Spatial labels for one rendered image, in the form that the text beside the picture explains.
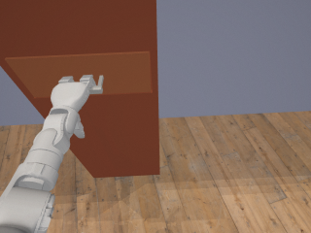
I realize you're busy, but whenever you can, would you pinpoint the cabinet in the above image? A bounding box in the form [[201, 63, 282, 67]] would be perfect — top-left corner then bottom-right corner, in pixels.
[[0, 0, 160, 178]]

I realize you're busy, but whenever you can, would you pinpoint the drawer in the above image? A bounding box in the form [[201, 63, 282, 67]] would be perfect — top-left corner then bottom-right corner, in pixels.
[[5, 50, 151, 98]]

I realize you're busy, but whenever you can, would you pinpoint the robot left upper arm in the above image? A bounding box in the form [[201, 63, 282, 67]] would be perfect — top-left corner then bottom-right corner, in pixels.
[[0, 185, 55, 233]]

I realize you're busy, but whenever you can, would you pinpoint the robot left hand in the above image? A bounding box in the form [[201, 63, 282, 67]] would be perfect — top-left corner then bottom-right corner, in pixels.
[[51, 75, 96, 139]]

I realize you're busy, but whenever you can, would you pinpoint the handle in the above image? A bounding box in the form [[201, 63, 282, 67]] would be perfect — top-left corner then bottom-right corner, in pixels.
[[89, 75, 104, 94]]

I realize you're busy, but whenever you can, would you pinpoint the left robot forearm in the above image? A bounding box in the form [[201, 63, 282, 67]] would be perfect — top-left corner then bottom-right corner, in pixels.
[[0, 105, 79, 208]]

